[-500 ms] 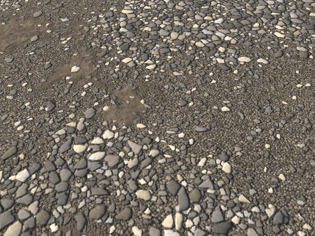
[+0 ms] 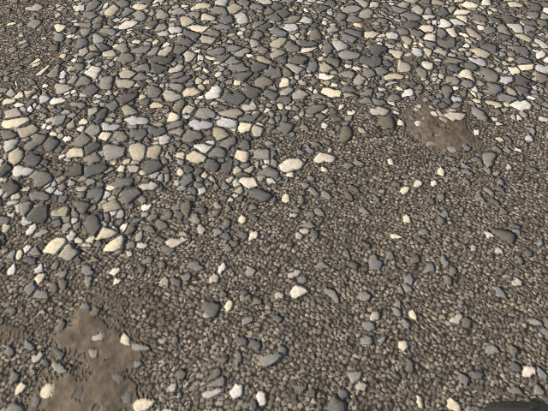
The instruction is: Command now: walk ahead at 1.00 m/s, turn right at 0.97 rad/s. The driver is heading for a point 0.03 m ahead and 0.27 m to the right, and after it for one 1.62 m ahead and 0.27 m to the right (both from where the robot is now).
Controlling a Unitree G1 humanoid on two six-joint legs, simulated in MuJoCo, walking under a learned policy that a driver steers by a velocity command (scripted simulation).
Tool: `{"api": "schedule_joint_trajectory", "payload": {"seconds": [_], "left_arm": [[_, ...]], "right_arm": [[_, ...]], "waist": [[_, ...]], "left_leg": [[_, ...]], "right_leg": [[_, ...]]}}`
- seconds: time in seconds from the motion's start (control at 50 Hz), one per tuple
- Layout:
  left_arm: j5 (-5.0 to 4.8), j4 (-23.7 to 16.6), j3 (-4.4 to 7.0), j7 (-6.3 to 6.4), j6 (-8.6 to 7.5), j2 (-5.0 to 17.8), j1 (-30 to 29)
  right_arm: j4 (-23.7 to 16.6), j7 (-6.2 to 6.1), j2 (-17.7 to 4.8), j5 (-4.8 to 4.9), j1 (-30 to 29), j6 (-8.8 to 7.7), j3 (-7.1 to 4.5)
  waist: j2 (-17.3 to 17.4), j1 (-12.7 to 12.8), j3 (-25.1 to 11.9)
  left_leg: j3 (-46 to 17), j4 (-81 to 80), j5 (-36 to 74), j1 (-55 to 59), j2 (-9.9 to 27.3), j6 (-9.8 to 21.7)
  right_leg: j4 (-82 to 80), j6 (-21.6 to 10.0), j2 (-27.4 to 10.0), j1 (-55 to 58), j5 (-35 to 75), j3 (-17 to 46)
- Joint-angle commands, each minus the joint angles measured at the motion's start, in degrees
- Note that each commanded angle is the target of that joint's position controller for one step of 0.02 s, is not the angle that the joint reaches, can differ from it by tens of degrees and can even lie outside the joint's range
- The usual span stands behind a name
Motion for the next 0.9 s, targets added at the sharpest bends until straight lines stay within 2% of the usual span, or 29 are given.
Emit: {"api": "schedule_joint_trajectory", "payload": {"seconds": [0.02,0.06,0.1,0.12,0.16,0.18,0.2,0.22,0.24,0.28,0.3,0.32,0.34,0.36,0.38,0.4,0.42,0.46,0.52,0.58,0.66,0.7,0.72,0.74,0.76,0.78,0.8,0.84,0.9], "left_arm": [[1.69,-7.84,-1.10,-1.62,0.13,1.61,-8.26],[2.00,-9.61,-1.97,-2.99,1.71,-1.60,-10.32],[1.94,-12.10,-2.57,-2.86,2.77,-2.68,-12.31],[2.06,-13.55,-2.93,-2.83,2.79,-3.12,-13.84],[1.78,-15.43,-3.66,-3.55,2.71,-3.68,-16.58],[-4.51,-14.71,-2.74,-3.01,1.24,-2.34,-14.10],[-4.12,-14.21,-2.62,-3.26,0.49,-1.40,-14.48],[-2.85,-14.03,-1.93,-3.49,0.27,-0.57,-13.66],[-2.23,-13.75,-1.19,-3.64,0.51,0.53,-11.78],[-1.74,-11.84,1.26,-3.42,1.53,5.07,-1.79],[-1.98,-9.72,3.01,-2.60,2.05,7.79,5.91],[-2.79,-9.91,3.09,-0.95,2.44,9.03,4.02],[0.76,-15.01,2.70,-0.77,1.59,12.99,-1.89],[1.86,-17.46,2.85,-1.30,1.43,11.45,-3.52],[0.44,-18.88,2.57,-1.43,1.29,9.82,-7.71],[-1.29,-19.20,1.99,-1.27,1.10,7.21,-10.90],[-1.95,-19.29,1.46,-1.05,0.96,5.83,-12.26],[-1.30,-18.78,1.75,-0.20,1.57,5.59,-13.91],[-1.16,-17.08,1.85,2.01,2.98,5.23,-12.63],[-1.25,-16.42,1.37,3.33,4.90,4.00,-12.16],[-0.86,-15.99,0.32,2.78,5.35,1.50,-11.27],[-1.04,-15.95,-0.26,2.51,5.21,0.09,-11.95],[-0.78,-15.07,-0.82,2.35,4.96,-2.05,-9.02],[0.28,-14.28,-1.53,2.31,4.71,-4.58,-2.21],[-0.77,-14.92,-0.15,2.38,4.31,0.31,-2.54],[-0.90,-14.27,1.11,2.70,4.21,4.47,-4.74],[-1.15,-13.60,1.54,2.97,4.83,5.09,-7.16],[-0.72,-12.48,0.90,3.37,6.38,1.83,-6.61],[-0.90,-12.31,-0.99,2.86,6.01,-3.49,-7.51]], "right_arm": [[1.16,-0.09,-6.01,0.06,11.82,0.24,-3.08],[5.28,0.19,-2.16,0.80,15.64,-0.61,-2.01],[6.62,1.05,-1.86,2.00,15.73,-1.79,-1.98],[6.84,1.21,-2.40,2.32,14.69,-2.24,-2.09],[6.81,0.93,-3.75,2.62,10.63,-2.50,-2.37],[3.02,-0.78,-9.12,4.39,1.63,-1.88,-4.26],[2.29,-1.88,-10.52,4.57,1.41,-1.80,-4.65],[2.66,-2.65,-12.31,4.31,3.54,-1.79,-5.22],[2.81,-3.08,-13.84,4.48,5.09,-1.51,-5.82],[1.75,-3.12,-14.91,5.75,4.69,-0.68,-6.69],[0.95,-2.61,-12.23,5.99,4.72,-0.46,-6.14],[1.35,-1.36,-5.07,3.92,8.31,-0.38,-4.21],[-1.06,-0.38,-3.00,1.96,17.01,-0.99,-2.82],[-2.86,0.46,-9.75,3.11,15.30,-1.87,-3.33],[-3.82,0.41,-12.21,3.90,9.60,-2.09,-3.83],[-3.79,-0.19,-11.57,3.40,7.17,-1.59,-4.06],[-3.18,-0.73,-11.05,2.77,7.07,-0.81,-4.03],[-3.18,-0.99,-10.48,2.38,6.14,0.52,-4.33],[-3.07,-0.95,-5.22,2.10,4.51,0.96,-3.02],[-2.99,-0.37,-3.65,2.79,2.71,2.00,-2.56],[-4.77,0.04,-4.00,2.96,-1.89,2.36,-2.90],[-4.43,0.50,-3.80,2.81,-0.58,1.59,-3.43],[-4.62,0.59,-4.69,2.06,-0.65,1.30,-3.75],[-6.06,0.43,-8.01,0.69,-1.87,1.52,-4.14],[-4.77,0.44,-9.37,-0.43,0.65,1.83,-4.87],[-4.97,0.41,-8.20,0.51,0.48,1.87,-4.92],[-4.87,0.23,-6.38,1.43,0.04,2.25,-4.54],[-4.87,-0.07,-4.54,2.68,-2.22,3.09,-3.66],[-3.89,-0.13,-2.50,2.46,-2.85,4.16,-3.03]], "waist": [[5.19,-7.46,-4.86],[7.06,-6.04,-0.67],[7.11,-4.05,0.73],[7.56,-3.16,1.09],[8.53,-1.33,2.63],[9.93,-0.15,3.62],[7.84,-0.17,1.81],[6.97,0.10,-0.74],[7.57,0.90,-2.95],[8.36,5.66,-7.81],[3.97,8.33,-10.51],[-8.05,4.64,-6.74],[-16.90,-2.86,-16.41],[-10.47,0.44,-28.86],[-1.57,-0.64,-22.48],[5.46,-3.32,-14.99],[7.19,-5.07,-11.26],[5.15,-6.70,-7.47],[3.92,-6.19,-10.30],[-0.63,-4.83,-14.05],[-5.96,-2.80,-10.26],[-7.05,-4.32,-8.69],[-4.49,-3.75,-7.44],[9.02,0.22,-8.81],[18.59,-0.57,-7.74],[14.13,-2.07,-6.93],[9.68,-3.03,-5.80],[7.35,-2.26,-4.58],[10.49,-2.42,-5.06]], "left_leg": [[-21.99,-20.64,-17.15,28.14,16.08,7.29],[-11.21,-20.84,0.09,24.46,13.38,5.76],[-3.02,-18.87,29.58,23.29,13.71,5.70],[0.99,-19.52,36.59,21.57,12.87,5.59],[8.17,-21.34,37.36,16.80,10.20,4.90],[10.40,-21.54,34.03,14.83,7.29,4.70],[11.76,-19.82,38.09,13.78,7.09,4.16],[12.23,-16.84,44.99,15.00,7.23,3.46],[12.15,-12.74,52.03,17.16,7.90,2.86],[10.97,2.85,57.34,15.93,8.98,2.68],[10.25,17.61,40.43,9.10,6.77,1.46],[9.98,35.88,-15.25,-2.43,-1.31,-0.93],[1.43,56.21,-29.08,-15.13,-7.61,-2.60],[-9.33,59.30,-22.91,-18.54,-6.70,-1.53],[-10.43,53.30,-18.10,-18.39,-4.72,-0.15],[-10.04,48.29,-15.84,-17.81,-3.09,-0.57],[-10.13,44.39,-15.35,-15.17,-2.23,-1.16],[-9.32,35.70,-15.26,-8.73,-1.70,-2.38],[-6.15,22.71,-8.89,-3.80,-3.40,-3.96],[-5.04,15.43,0.62,1.98,-4.02,-4.34],[-5.54,7.17,1.39,4.38,-3.62,-2.70],[-4.86,-5.14,7.26,10.06,-3.10,-0.36],[-7.50,-10.49,14.29,14.03,0.73,1.77],[-19.56,-10.95,30.60,19.86,12.82,7.36],[-32.70,-15.77,29.39,16.56,20.78,17.74],[-34.23,-16.06,20.02,14.64,19.89,19.27],[-28.68,-15.33,13.99,13.47,16.46,17.05],[-21.93,-15.52,7.89,10.85,11.99,13.84],[-12.76,-16.38,5.00,10.44,5.48,11.34]], "right_leg": [[8.27,0.73,-8.48,-29.42,7.54,-2.81],[7.57,1.58,-10.49,-29.94,8.05,-3.43],[5.08,2.63,-10.30,-31.16,7.74,-5.69],[0.97,3.04,-9.53,-30.01,9.98,-7.01],[-13.25,3.44,-8.86,-23.85,17.11,-9.58],[-20.22,4.75,-9.28,-20.16,21.90,-9.56],[-25.80,5.19,-7.50,-13.62,25.72,-11.81],[-28.53,4.98,-5.05,-8.04,27.30,-13.98],[-29.74,4.16,-3.10,-3.99,26.61,-15.06],[-31.72,0.18,-1.21,8.76,25.21,-13.50],[-35.71,-2.55,-1.60,20.58,30.24,-10.08],[-39.47,-5.94,-6.21,25.77,42.69,-2.25],[-35.06,-18.82,-19.67,36.42,66.62,23.86],[-45.47,-23.88,-25.32,39.57,43.17,37.12],[-49.18,-20.61,-22.35,31.40,28.91,35.77],[-49.98,-17.17,-19.01,22.16,24.53,32.28],[-50.28,-15.62,-16.98,14.44,29.21,28.92],[-49.74,-13.35,-12.90,2.86,40.04,21.58],[-45.41,-10.04,-9.15,-2.47,51.24,15.09],[-43.54,-6.44,-7.20,-4.50,43.33,12.71],[-42.34,-4.58,-8.16,-4.50,26.62,17.04],[-39.22,-2.41,-7.52,-3.73,20.56,18.46],[-35.30,0.49,-5.13,-5.19,12.63,16.89],[-21.96,4.78,1.99,-10.24,-9.20,9.91],[-12.85,8.02,4.12,-15.73,-16.92,4.89],[-3.94,9.92,0.72,-16.99,-13.55,5.05],[0.10,10.77,0.13,-17.62,-9.90,4.42],[3.22,12.09,-0.85,-16.29,-5.78,2.91],[-11.57,12.59,-3.54,-10.40,-2.77,-3.87]]}}
Next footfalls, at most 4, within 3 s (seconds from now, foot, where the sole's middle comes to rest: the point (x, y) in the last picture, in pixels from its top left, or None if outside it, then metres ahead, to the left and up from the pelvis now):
0.32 right None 0.43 -0.07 -0.76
0.72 left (267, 351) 0.60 0.08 -0.76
1.04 right None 0.38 -0.07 -0.76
1.38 left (239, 364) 0.56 0.14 -0.76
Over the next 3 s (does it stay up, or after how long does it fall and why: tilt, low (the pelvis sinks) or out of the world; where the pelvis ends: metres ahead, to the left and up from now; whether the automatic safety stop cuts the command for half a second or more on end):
stays up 0.93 -0.15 0.00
